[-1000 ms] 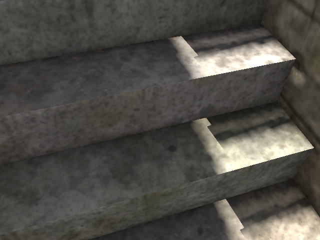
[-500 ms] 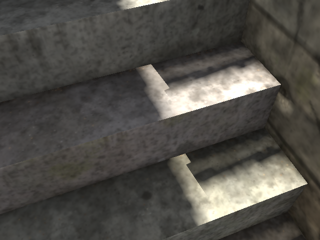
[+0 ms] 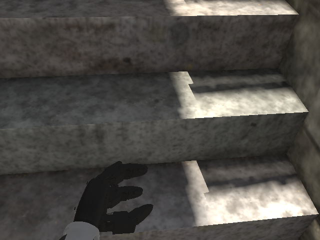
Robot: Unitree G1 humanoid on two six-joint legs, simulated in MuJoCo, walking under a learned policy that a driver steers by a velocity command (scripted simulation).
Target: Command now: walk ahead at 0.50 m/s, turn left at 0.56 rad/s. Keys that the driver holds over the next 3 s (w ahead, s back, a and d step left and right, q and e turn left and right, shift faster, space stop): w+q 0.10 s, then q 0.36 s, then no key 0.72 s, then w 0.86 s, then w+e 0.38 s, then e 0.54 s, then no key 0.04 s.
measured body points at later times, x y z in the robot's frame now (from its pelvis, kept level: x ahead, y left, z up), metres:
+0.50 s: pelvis +0.18 -0.06 +0.16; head +0.18 -0.05 +0.61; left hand +0.19 +0.22 +0.04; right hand +0.48 -0.22 +0.12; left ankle +0.16 +0.08 -0.32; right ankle +0.25 -0.16 -0.52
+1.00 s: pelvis +0.25 +0.03 +0.21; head +0.25 +0.03 +0.66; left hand +0.23 +0.26 +0.07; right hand +0.48 -0.09 +0.10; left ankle +0.25 +0.13 -0.52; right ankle +0.29 -0.12 -0.50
